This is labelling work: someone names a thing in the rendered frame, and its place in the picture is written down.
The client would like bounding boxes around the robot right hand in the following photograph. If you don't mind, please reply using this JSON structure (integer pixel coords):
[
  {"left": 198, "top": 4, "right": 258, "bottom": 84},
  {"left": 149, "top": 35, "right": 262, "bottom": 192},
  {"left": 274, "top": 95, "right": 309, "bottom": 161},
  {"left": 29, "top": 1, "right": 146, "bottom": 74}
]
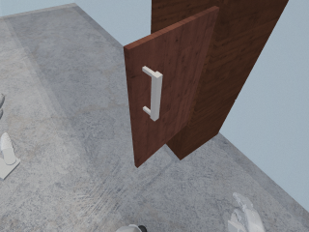
[{"left": 228, "top": 192, "right": 266, "bottom": 232}]

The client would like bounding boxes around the cupboard door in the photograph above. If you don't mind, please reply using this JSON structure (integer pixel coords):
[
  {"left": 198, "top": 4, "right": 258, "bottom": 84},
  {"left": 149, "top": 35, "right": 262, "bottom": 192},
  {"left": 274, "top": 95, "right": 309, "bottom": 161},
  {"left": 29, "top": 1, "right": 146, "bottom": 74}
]
[{"left": 123, "top": 6, "right": 220, "bottom": 168}]

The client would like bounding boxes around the robot left hand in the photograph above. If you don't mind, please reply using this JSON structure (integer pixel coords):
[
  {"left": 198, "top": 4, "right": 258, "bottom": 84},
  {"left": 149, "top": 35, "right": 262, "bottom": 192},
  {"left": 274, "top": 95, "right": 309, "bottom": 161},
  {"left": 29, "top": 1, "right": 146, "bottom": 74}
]
[{"left": 0, "top": 93, "right": 21, "bottom": 182}]

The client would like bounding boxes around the handle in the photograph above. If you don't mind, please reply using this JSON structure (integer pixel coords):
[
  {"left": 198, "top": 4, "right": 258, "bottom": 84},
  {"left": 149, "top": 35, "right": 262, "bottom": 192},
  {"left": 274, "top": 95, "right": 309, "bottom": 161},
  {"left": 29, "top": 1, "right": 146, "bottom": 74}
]
[{"left": 142, "top": 66, "right": 163, "bottom": 121}]

